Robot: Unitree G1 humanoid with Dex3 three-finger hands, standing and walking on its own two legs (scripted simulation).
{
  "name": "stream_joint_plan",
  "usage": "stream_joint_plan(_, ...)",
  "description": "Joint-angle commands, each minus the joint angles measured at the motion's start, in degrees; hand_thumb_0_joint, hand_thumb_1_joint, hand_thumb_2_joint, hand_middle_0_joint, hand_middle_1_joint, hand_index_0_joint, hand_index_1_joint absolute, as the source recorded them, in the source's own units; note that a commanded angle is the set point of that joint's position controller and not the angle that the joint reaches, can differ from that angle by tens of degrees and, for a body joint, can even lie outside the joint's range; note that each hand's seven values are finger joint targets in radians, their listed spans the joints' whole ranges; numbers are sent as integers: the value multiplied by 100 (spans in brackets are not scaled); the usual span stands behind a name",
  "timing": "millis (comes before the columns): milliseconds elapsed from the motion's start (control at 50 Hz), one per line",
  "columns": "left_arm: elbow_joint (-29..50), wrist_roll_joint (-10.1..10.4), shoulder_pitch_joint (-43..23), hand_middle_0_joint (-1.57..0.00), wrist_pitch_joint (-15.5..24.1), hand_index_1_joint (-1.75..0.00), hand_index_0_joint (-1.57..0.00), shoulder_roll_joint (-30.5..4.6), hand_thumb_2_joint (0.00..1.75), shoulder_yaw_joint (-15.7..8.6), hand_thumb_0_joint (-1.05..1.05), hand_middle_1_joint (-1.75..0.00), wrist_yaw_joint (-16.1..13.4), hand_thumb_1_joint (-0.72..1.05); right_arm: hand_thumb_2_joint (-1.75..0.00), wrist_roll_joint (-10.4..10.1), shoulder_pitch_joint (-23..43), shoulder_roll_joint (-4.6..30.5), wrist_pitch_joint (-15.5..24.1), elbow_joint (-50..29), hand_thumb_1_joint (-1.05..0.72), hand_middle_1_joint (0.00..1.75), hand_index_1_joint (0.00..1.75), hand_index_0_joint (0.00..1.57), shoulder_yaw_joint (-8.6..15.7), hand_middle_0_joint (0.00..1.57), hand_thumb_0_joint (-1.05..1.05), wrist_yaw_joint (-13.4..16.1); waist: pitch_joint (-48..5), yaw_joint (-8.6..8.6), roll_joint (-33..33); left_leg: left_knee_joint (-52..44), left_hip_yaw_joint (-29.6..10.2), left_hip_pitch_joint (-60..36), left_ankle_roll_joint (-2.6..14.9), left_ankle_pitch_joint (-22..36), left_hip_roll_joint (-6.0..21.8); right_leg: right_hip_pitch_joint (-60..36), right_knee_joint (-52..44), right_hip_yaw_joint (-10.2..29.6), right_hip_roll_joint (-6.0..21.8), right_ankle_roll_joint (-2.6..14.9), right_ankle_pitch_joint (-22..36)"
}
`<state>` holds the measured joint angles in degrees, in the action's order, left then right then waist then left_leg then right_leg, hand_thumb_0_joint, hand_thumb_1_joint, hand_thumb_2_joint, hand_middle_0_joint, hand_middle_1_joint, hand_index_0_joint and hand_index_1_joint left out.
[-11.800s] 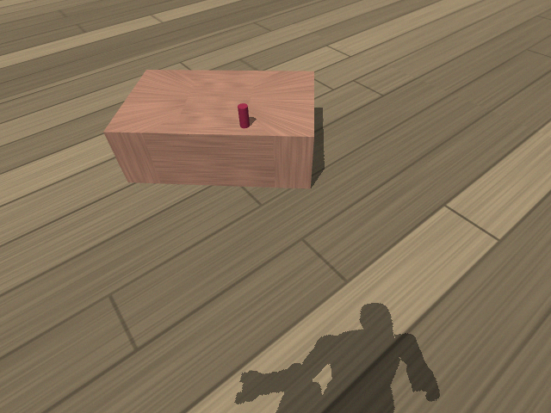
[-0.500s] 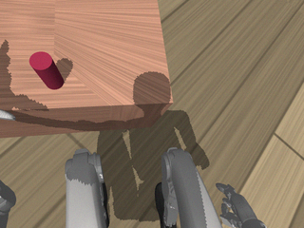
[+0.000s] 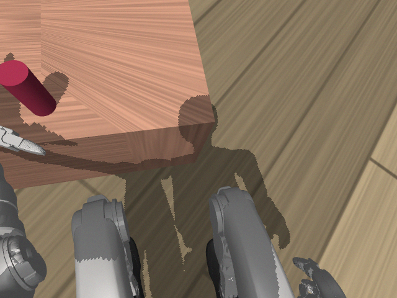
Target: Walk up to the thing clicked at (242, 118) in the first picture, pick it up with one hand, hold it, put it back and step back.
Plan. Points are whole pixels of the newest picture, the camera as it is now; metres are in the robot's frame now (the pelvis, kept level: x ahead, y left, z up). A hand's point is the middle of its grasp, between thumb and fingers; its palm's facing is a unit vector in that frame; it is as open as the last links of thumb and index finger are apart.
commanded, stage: close in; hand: left
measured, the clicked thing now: (29, 91) +0.50 +0.28 +0.00
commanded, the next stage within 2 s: close in 0.18 s
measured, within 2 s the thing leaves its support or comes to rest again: leaves its support in 1.46 s
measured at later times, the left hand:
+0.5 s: hand (22, 101) +0.47 +0.28 +0.01, palm faces +0.24 -0.97 +0.01, open 16.1 cm
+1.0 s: hand (22, 89) +0.49 +0.28 +0.02, palm faces +0.24 -0.97 +0.00, open 7.9 cm
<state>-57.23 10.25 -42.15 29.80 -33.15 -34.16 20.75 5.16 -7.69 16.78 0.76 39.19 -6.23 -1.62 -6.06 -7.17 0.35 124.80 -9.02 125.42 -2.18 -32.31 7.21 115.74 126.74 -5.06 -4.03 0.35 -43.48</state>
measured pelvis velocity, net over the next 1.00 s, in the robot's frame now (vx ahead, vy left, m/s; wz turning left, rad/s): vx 0.00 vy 0.00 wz -0.01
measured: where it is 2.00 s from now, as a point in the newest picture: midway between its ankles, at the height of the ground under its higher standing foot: (179, 288)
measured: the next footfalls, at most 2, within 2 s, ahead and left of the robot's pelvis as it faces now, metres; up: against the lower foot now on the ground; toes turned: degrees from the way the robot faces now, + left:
none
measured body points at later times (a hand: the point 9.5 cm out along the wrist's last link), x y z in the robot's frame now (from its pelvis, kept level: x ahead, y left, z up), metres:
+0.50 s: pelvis +0.00 +0.00 +0.00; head +0.21 +0.05 +0.40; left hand +0.45 +0.33 +0.01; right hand +0.15 -0.25 -0.12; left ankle +0.11 +0.15 -0.35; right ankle +0.08 -0.11 -0.35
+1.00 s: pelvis +0.00 +0.00 +0.01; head +0.21 +0.05 +0.40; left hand +0.47 +0.33 +0.02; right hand +0.11 -0.27 -0.11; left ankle +0.11 +0.15 -0.35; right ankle +0.08 -0.11 -0.35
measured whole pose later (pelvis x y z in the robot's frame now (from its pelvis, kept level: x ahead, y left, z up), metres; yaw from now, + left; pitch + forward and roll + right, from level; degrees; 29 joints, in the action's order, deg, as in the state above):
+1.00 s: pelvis +0.00 +0.00 +0.01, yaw +0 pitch +32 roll -5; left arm -54.3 8.1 -44.6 28.9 -31.0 -30.9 13.4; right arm 4.8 -6.8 15.9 -2.8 38.1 -5.1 -1.7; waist -4.9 -7.5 0.8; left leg 123.7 -9.0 123.6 -2.3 -32.7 7.7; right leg 114.3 125.3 -5.1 -4.6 0.4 -43.1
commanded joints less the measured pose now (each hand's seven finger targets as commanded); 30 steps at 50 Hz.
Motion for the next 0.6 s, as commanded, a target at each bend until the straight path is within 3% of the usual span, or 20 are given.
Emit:
stream_joint_plan(0, 1317, 171, -1432, -8, 344, -5, -12, -1455, 0, -137, 0, -8, -119, -58, -89, -49, -561, 1091, 53, -324, -89, 30, 30, 20, 479, 20, 0, 82, -3474, 177, -775, -938, 416, -2847, 298, 246, -142, -1460, -1887, -43, -104, 123, 1075)
stream_joint_plan(140, 1682, 64, -1541, -10, 420, -5, -13, -1207, 0, 53, 0, -8, -260, -61, -90, 9, -465, 1067, -13, -326, -90, 30, 30, 20, 591, 20, 0, 32, -3755, 266, -1146, -963, 426, -3360, 272, 483, -100, -1363, -1771, -74, -124, 171, 1265)
stream_joint_plan(240, 1923, 51, -1649, -11, 379, -6, -13, -1001, 0, 247, 0, -8, -384, -61, -90, 26, -426, 1047, -76, -326, -91, 30, 30, 20, 628, 20, 0, 36, -3943, 209, -1133, -960, 427, -3472, 284, 533, -96, -1549, -1873, -22, -110, 135, 1339)
stream_joint_plan(300, 1781, 6, -1476, -16, 328, -8, -16, -957, 3, 232, 0, -8, -482, -59, -90, 25, -465, 1054, -114, -287, -90, 30, 30, 20, 622, 20, 0, 36, -3851, 202, -1105, -963, 388, -3496, 284, 570, -94, -1496, -1796, -108, -124, 147, 1377)
stream_joint_plan(340, 1729, 14, -1379, -32, 344, -22, -32, -910, 10, 216, 0, -23, -514, -47, -90, 23, -434, 1062, -134, -319, -90, 30, 30, 20, 606, 20, 0, 32, -3764, 170, -914, -885, 378, -3366, 310, 711, -95, -1544, -1740, -144, -125, 127, 1534)
stream_joint_plan(360, 1830, 13, -1531, -37, 359, -26, -38, -1089, 15, 137, 0, -27, -536, -44, -90, 22, -425, 1043, -141, -341, -90, 30, 30, 20, 588, 20, 0, 30, -3780, 209, -890, -875, 409, -3239, 321, 696, -103, -1655, -1781, -91, -119, 115, 1523)
stream_joint_plan(420, 1776, 48, -1612, -52, 377, -36, -52, -1028, 21, 188, 0, -38, -565, -36, -90, 4, -337, 1000, -159, -411, -91, 30, 30, 20, 550, 20, 0, 28, -3630, 183, -758, -928, 414, -3026, 331, 497, -100, -1720, -1881, -52, -130, 99, 1321)
stream_joint_plan(480, 1603, -8, -1516, -61, 363, -43, -62, -1035, 25, 214, 0, -45, -551, -26, -89, 4, -361, 1028, -172, -394, -91, 30, 30, 20, 567, 20, 0, 36, -3687, 179, -828, -962, 389, -3188, 325, 431, -96, -1579, -1852, -100, -152, 122, 1253)
stream_joint_plan(500, 1588, -36, -1622, -63, 355, -44, -64, -961, 25, 341, 0, -47, -529, -24, -89, 9, -365, 1019, -184, -395, -91, 30, 30, 20, 559, 20, 0, 42, -3602, 106, -940, -986, 393, -3195, 320, 368, -95, -1545, -1862, -96, -146, 130, 1218)
stream_joint_plan(580, 1626, -33, -1755, -69, 297, -49, -70, -994, 29, 318, 0, -51, -610, -24, -89, -4, -395, 1000, -210, -443, -91, 30, 30, 20, 543, 20, 0, 35, -3531, 159, -975, -1076, 392, -3116, 292, 142, -99, -1487, -1868, -132, -146, 150, 986)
